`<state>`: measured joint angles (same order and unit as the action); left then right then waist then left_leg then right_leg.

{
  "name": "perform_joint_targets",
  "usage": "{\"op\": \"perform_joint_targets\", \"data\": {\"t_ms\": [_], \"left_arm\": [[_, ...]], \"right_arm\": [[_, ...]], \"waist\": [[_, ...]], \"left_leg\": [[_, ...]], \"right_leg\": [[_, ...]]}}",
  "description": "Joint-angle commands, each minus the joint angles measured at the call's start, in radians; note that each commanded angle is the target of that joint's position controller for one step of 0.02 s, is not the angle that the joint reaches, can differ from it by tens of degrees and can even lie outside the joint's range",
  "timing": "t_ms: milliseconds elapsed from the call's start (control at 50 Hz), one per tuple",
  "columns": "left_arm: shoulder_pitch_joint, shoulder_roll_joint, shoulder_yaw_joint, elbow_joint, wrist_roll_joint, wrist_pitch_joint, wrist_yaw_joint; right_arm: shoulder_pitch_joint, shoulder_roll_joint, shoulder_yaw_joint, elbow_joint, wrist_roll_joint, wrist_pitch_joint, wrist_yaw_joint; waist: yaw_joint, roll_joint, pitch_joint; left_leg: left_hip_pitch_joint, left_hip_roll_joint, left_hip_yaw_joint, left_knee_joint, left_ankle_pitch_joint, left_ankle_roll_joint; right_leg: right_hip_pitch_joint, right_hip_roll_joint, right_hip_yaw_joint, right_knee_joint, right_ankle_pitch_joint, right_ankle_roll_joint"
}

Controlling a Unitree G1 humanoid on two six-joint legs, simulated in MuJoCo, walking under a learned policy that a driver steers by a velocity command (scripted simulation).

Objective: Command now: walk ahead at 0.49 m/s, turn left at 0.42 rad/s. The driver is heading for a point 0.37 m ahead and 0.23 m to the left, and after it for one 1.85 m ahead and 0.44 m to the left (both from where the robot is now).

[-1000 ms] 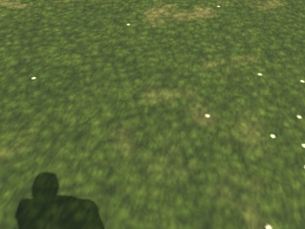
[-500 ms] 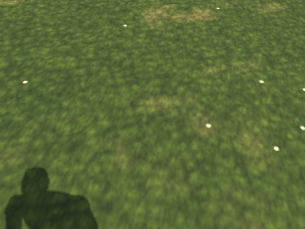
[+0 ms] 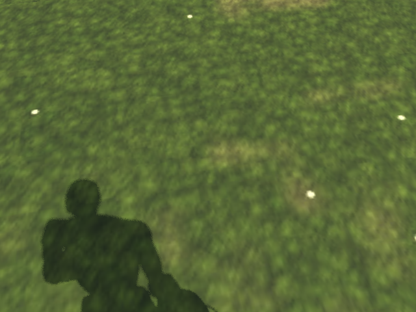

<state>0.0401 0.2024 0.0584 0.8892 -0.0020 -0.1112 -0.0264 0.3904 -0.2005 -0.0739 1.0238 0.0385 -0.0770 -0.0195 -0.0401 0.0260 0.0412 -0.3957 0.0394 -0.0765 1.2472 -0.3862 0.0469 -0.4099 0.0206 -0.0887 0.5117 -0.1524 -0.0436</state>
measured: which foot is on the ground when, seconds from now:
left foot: up 0.00-0.40, down 0.42-0.92, up 0.94-1.00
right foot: down 0.00-0.40, up 0.42-0.88, down 0.90-1.00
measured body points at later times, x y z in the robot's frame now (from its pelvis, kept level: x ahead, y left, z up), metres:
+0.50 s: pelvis +0.27 +0.09 -0.01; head +0.32 +0.11 +0.44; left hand +0.26 +0.38 -0.14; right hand +0.50 -0.12 -0.11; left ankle +0.33 +0.18 -0.73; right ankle +0.15 -0.10 -0.62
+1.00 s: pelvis +0.44 +0.11 +0.00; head +0.47 +0.12 +0.45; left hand +0.47 +0.42 -0.10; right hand +0.68 -0.06 -0.11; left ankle +0.33 +0.19 -0.70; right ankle +0.55 +0.05 -0.73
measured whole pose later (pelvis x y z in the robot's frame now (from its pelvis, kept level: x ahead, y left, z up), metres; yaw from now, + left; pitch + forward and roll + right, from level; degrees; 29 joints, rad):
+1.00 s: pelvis +0.44 +0.11 +0.00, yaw +28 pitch +2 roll +0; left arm 0.07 0.24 0.04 0.81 0.02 -0.06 0.00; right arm 0.18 -0.27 -0.05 0.75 0.00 0.00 -0.03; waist -0.01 0.02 0.02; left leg -0.33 -0.08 -0.11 0.83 -0.56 -0.01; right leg -0.41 0.01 -0.01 0.51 -0.15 -0.03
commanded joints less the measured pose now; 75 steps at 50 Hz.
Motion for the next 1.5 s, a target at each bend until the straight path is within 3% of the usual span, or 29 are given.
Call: {"op": "perform_joint_targets", "data": {"t_ms": [20,60,120,220,320,360,400,420,440,460,480,500,540,640,740,820,880,900,920,940,960,1020,1100,1160,1200,1220,1260,1340,1500], "left_arm": [[0.058,0.058,0.017,0.005,0.015,-0.015,-0.002],[0.065,0.079,0.022,0.028,0.008,-0.022,0.006],[0.113,0.12,0.033,0.053,0.014,-0.021,0.026],[0.164,0.166,0.039,0.062,0.008,-0.005,0.049],[0.253,0.221,0.056,0.083,-0.018,0.016,0.053],[0.236,0.255,0.067,0.071,-0.026,0.028,0.054],[0.202,0.257,0.064,0.052,-0.026,0.048,0.057],[0.211,0.223,0.05,0.018,-0.001,0.043,0.06],[0.307,0.076,0.003,-0.036,0.022,0.01,0.04],[0.191,0.176,0.021,-0.047,-0.021,-0.028,0.027],[0.12,0.191,0.026,-0.072,-0.044,-0.038,0.026],[0.115,0.182,0.025,-0.058,-0.028,-0.037,0.036],[0.126,0.2,0.042,-0.058,-0.002,-0.008,0.05],[0.09,0.143,0.032,-0.106,0.015,0.041,0.062],[-0.013,0.137,0.017,-0.13,0.007,0.048,0.044],[-0.05,0.164,0.021,-0.145,0.008,0.041,0.032],[0.013,0.172,0.025,-0.132,0.021,0.021,0.023],[0.038,0.213,0.032,-0.13,0.038,0.015,0.027],[0.048,0.254,0.036,-0.136,0.052,0.021,0.033],[0.085,0.18,0.02,-0.121,0.045,0.036,0.037],[0.105,0.132,0.002,-0.113,0.025,0.044,0.036],[0.045,0.19,0.013,-0.118,0.012,0.06,0.036],[-0.011,0.166,0.01,-0.107,0.016,0.09,0.035],[0.027,0.153,0.001,-0.083,0.004,0.094,0.036],[0.055,0.137,-0.008,-0.073,0.019,0.082,0.026],[0.061,0.112,-0.009,-0.073,0.019,0.079,0.024],[0.025,0.133,-0.004,-0.058,0.019,0.08,0.03],[0.059,0.133,-0.001,-0.016,0.01,0.086,0.042],[0.074,0.135,0.004,0.053,0.004,0.097,0.047]], "right_arm": [[0.025,-0.043,-0.029,-0.068,-0.008,0.015,-0.014],[0.003,-0.019,-0.029,-0.096,-0.002,0.038,-0.013],[-0.1,-0.055,-0.038,-0.145,-0.01,0.044,-0.009],[-0.276,-0.051,-0.022,-0.206,-0.019,0.032,0.036],[-0.42,-0.07,-0.008,-0.287,-0.017,0.033,0.067],[-0.392,-0.107,-0.022,-0.306,-0.017,0.035,0.074],[-0.136,-0.196,-0.071,-0.248,-0.014,0.036,0.07],[0.015,-0.315,-0.11,-0.218,-0.018,0.041,0.047],[-0.039,-0.409,-0.113,-0.242,-0.029,0.032,0.047],[0.01,-0.318,-0.085,-0.268,-0.04,0.028,0.049],[-0.044,-0.265,-0.069,-0.273,-0.043,0.019,0.048],[-0.119,-0.226,-0.059,-0.288,-0.027,0.017,0.045],[-0.219,-0.177,-0.042,-0.32,-0.029,0.025,0.033],[-0.197,-0.235,-0.056,-0.33,-0.031,0.035,0.007],[-0.173,-0.211,-0.043,-0.326,-0.029,0.064,-0.018],[-0.162,-0.196,-0.029,-0.313,-0.041,0.066,-0.015],[-0.181,-0.176,-0.013,-0.312,-0.034,0.064,-0.016],[-0.157,-0.153,-0.006,-0.319,-0.048,0.056,-0.015],[-0.055,-0.136,-0.002,-0.31,-0.059,0.046,-0.013],[-0.04,-0.144,0.0,-0.304,-0.055,0.049,-0.015],[-0.1,-0.19,-0.008,-0.315,-0.045,0.063,-0.014],[-0.159,-0.199,-0.023,-0.31,-0.034,0.114,-0.021],[-0.136,-0.106,0.002,-0.263,-0.033,0.115,-0.018],[-0.117,-0.117,-0.004,-0.231,-0.04,0.109,-0.012],[-0.15,-0.192,-0.012,-0.257,-0.06,0.11,-0.016],[-0.162,-0.199,-0.015,-0.23,-0.056,0.106,-0.01],[-0.186,-0.134,0.003,-0.23,-0.063,0.085,-0.004],[-0.142,-0.146,0.003,-0.2,-0.051,0.054,-0.009],[-0.103,-0.128,0.011,-0.158,-0.044,0.054,-0.014]], "waist": [[0.019,-0.094,-0.114],[0.0,-0.105,-0.066],[0.008,-0.08,-0.023],[0.051,-0.062,0.023],[0.093,-0.061,0.068],[0.056,-0.098,0.017],[-0.089,-0.092,-0.121],[-0.127,0.056,-0.232],[0.012,0.279,-0.365],[-0.07,0.137,-0.445],[-0.062,0.09,-0.334],[-0.022,-0.006,-0.247],[0.047,-0.013,-0.172],[0.071,0.01,-0.168],[0.018,0.07,-0.178],[0.002,0.09,-0.142],[0.053,0.082,-0.137],[0.043,0.018,-0.178],[-0.011,-0.122,-0.237],[0.014,-0.235,-0.292],[0.04,-0.227,-0.276],[0.038,-0.132,-0.183],[0.024,-0.19,-0.149],[0.011,-0.177,-0.155],[0.049,-0.064,-0.124],[0.086,0.08,-0.091],[0.068,0.065,-0.042],[0.061,0.028,-0.032],[0.05,-0.015,-0.043]], "left_leg": [[-0.191,0.108,-0.044,0.012,0.099,0.024],[-0.21,0.12,-0.041,-0.045,0.125,0.028],[-0.32,0.117,-0.063,-0.164,0.264,0.018],[-0.294,0.088,0.031,-0.443,0.478,0.006],[-0.311,0.063,0.108,-0.588,0.338,0.038],[-0.205,0.003,0.171,-0.601,0.22,0.073],[0.151,-0.105,0.222,-0.687,0.249,0.131],[0.468,0.047,-0.033,-0.699,0.405,0.198],[0.761,0.306,-0.604,-0.828,0.468,0.414],[0.789,0.319,-0.645,-0.9,0.569,0.398],[0.707,0.285,-0.467,-0.873,0.717,0.346],[0.555,0.23,-0.335,-0.866,0.77,0.294],[0.306,0.172,-0.218,-0.904,0.821,0.251],[0.191,0.115,-0.147,-0.907,0.932,0.235],[0.214,0.094,-0.131,-0.878,0.78,0.167],[0.258,0.125,-0.195,-0.822,0.73,0.164],[0.25,0.087,-0.215,-0.733,0.637,0.112],[0.198,0.021,-0.185,-0.662,0.536,0.067],[0.062,-0.074,-0.124,-0.545,0.219,0.015],[0.001,-0.102,-0.079,-0.458,-0.125,-0.041],[-0.047,-0.077,-0.067,-0.366,-0.269,-0.071],[-0.09,-0.034,-0.055,-0.215,-0.216,-0.114],[0.105,-0.035,0.039,-0.549,-0.036,-0.112],[0.246,-0.052,0.073,-0.801,0.179,-0.075],[0.275,0.072,-0.053,-0.821,0.241,-0.016],[0.122,0.064,-0.062,-0.841,0.025,0.016],[0.023,0.043,-0.054,-0.894,-0.081,-0.006],[0.067,0.019,-0.023,-0.847,0.091,-0.032],[0.113,0.004,-0.001,-0.816,0.212,-0.026]], "right_leg": [[0.226,-0.291,0.285,-0.317,0.053,-0.151],[0.173,-0.292,0.207,-0.368,0.076,-0.155],[0.213,-0.296,0.126,-0.395,0.12,-0.153],[0.251,-0.27,-0.031,-0.394,0.168,-0.111],[0.432,-0.325,-0.084,-0.322,0.232,-0.092],[0.48,-0.331,-0.116,-0.193,0.556,-0.07],[0.41,-0.27,-0.168,0.182,0.798,-0.02],[0.139,-0.216,-0.177,0.537,0.47,0.046],[-0.259,0.01,-0.023,0.88,-0.467,0.108],[-0.329,-0.008,0.16,0.953,-0.476,0.085],[-0.385,-0.05,0.156,0.933,-0.391,0.063],[-0.351,-0.097,0.157,0.846,-0.309,0.058],[-0.221,-0.137,0.156,0.74,-0.24,0.067],[-0.185,-0.077,0.133,0.479,-0.105,0.112],[-0.129,-0.052,0.133,0.221,0.116,0.112],[-0.102,-0.041,0.137,0.125,0.048,0.084],[0.061,-0.038,0.125,-0.092,0.202,0.021],[0.206,-0.128,0.208,-0.087,0.529,-0.017],[0.39,-0.271,0.33,-0.02,0.856,-0.137],[0.424,-0.384,0.462,-0.046,0.859,-0.266],[0.414,-0.411,0.533,-0.091,0.71,-0.296],[0.281,-0.337,0.459,-0.156,0.328,-0.22],[0.143,-0.2,0.275,-0.185,0.141,-0.139],[0.12,-0.171,0.248,-0.16,-0.04,-0.094],[0.04,-0.118,0.202,-0.111,-0.217,-0.002],[0.12,-0.052,0.114,-0.093,-0.18,0.036],[0.203,-0.05,0.105,-0.037,-0.076,0.051],[0.201,-0.06,0.119,-0.023,0.026,0.028],[0.224,-0.06,0.118,-0.006,0.125,0.037]]}}
Velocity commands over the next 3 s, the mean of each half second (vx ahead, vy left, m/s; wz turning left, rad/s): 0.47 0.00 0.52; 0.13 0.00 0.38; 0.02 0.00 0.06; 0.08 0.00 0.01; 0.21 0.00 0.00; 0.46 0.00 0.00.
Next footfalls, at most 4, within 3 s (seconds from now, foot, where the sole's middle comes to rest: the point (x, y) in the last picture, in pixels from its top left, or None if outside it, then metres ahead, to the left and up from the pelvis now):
0.42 left None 0.37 0.19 -0.77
0.90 right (186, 267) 0.59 0.08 -0.77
1.18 left None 0.40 0.27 -0.77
2.00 left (116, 306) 0.47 0.30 -0.77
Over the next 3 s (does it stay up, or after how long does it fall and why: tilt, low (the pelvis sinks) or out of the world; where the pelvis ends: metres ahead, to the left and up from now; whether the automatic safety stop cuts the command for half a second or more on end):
stays up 0.80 0.36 0.01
